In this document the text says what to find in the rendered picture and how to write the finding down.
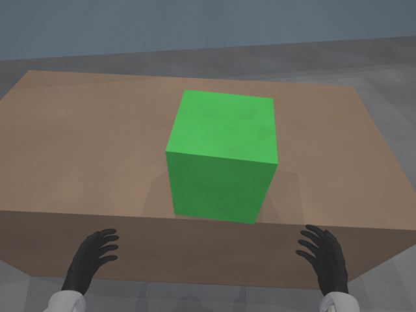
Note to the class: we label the right robot hand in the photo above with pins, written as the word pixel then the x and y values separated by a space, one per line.
pixel 329 263

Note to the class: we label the robot right forearm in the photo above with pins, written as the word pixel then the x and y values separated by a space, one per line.
pixel 338 302

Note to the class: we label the robot left forearm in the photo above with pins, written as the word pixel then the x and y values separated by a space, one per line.
pixel 66 301

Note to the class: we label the pedestal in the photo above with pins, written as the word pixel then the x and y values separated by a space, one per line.
pixel 84 152

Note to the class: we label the left robot hand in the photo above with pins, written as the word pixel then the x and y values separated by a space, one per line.
pixel 86 261

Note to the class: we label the carton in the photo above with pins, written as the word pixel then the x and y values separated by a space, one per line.
pixel 222 155

